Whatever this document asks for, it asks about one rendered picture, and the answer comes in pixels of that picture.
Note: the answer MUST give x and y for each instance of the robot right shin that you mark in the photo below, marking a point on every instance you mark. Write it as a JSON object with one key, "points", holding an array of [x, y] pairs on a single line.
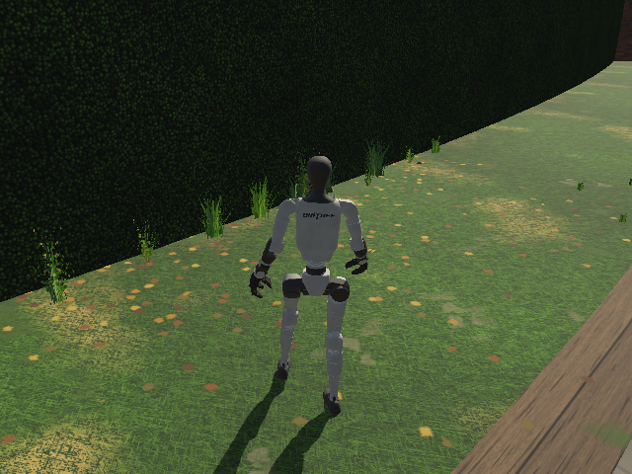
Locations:
{"points": [[334, 368]]}

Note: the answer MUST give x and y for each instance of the left robot hand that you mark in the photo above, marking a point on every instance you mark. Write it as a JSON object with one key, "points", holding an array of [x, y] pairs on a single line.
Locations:
{"points": [[255, 282]]}

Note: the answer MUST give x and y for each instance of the right robot upper arm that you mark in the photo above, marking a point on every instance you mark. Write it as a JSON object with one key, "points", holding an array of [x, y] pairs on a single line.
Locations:
{"points": [[349, 210]]}

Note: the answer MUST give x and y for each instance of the left robot forearm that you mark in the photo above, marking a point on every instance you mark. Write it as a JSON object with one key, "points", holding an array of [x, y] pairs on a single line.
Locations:
{"points": [[265, 262]]}

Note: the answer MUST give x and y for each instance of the right robot hand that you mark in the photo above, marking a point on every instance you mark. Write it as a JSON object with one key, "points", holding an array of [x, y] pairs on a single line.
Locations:
{"points": [[354, 262]]}

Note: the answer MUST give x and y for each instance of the right robot forearm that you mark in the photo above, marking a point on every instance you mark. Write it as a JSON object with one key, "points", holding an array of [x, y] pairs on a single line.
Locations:
{"points": [[361, 256]]}

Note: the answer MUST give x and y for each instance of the robot head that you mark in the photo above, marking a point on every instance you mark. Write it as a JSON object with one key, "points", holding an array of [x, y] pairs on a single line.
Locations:
{"points": [[319, 169]]}

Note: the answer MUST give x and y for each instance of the left robot upper arm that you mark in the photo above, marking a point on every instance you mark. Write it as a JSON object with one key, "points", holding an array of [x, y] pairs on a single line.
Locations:
{"points": [[285, 209]]}

